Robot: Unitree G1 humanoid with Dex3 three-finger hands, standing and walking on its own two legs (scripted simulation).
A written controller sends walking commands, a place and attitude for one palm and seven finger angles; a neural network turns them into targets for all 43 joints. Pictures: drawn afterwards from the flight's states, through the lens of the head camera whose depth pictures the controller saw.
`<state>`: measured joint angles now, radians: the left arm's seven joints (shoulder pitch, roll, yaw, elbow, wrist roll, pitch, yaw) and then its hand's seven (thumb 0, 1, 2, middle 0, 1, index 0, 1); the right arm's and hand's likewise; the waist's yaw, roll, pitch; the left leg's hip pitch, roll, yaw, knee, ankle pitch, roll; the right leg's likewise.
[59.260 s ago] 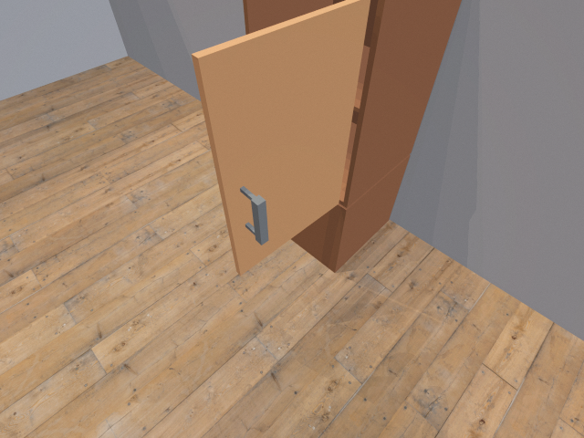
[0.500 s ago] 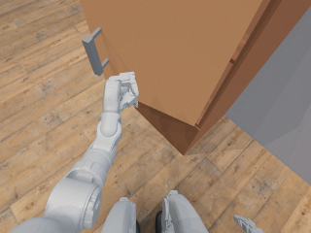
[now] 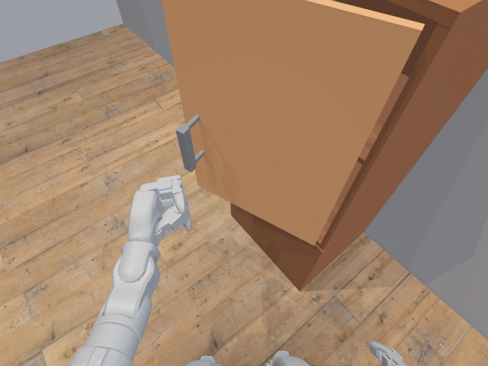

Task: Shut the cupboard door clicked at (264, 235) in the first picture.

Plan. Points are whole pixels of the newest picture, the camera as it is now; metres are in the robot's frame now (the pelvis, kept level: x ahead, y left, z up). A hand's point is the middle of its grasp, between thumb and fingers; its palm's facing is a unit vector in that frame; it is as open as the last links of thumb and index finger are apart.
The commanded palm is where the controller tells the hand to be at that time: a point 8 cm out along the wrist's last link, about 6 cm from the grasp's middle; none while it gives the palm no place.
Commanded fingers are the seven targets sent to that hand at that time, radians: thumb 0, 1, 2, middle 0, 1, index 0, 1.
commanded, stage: draw the hand back to the body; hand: left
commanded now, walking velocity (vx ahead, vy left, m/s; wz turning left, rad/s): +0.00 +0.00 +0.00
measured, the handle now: (192, 144) +0.60 +0.14 -0.05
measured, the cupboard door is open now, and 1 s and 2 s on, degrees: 20 20 20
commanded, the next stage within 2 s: step back with the hand held close in 1.16 s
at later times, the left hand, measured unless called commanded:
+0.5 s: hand (61, 233) +0.26 +0.23 +0.15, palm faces +0.21 -0.94 -0.26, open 4.0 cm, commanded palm +0.22 +0.28 +0.17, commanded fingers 0.00 0.90 0.90 -0.56 -0.69 -0.56 -0.69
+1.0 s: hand out of the picture +0.20 +0.31 +0.20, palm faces +0.47 -0.80 -0.38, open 7.2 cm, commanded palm +0.15 +0.34 +0.23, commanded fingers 0.00 0.90 0.90 -0.20 -0.30 -0.20 -0.30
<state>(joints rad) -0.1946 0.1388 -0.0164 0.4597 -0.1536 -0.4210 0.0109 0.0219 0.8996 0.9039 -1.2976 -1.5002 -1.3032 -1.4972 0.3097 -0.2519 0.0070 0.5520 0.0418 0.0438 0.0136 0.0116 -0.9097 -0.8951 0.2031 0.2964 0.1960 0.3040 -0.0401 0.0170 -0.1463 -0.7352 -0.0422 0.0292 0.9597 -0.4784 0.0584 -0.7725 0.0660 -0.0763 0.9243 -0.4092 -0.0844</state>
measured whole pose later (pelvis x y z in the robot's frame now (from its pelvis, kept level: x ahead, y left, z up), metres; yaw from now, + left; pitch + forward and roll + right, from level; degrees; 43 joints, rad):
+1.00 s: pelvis +0.01 +0.04 +0.06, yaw +1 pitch -3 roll -1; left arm 0.46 0.34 0.33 -0.36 -0.08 -0.07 0.11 0.02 0.89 0.90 -0.24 -0.34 -0.24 -0.34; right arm 0.21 -0.25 0.01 0.61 0.03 -0.07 -0.04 0.01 -0.91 -0.90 0.20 0.30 0.20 0.30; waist 0.07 0.07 0.00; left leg -0.12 -0.09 0.02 0.45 -0.28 0.10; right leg -0.15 0.04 -0.05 0.43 -0.22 -0.03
